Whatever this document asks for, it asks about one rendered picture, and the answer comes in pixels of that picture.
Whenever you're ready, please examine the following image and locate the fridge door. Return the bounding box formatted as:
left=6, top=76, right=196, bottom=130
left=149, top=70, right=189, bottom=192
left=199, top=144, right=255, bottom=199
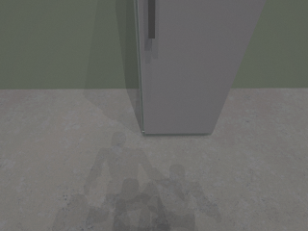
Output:
left=138, top=0, right=267, bottom=134

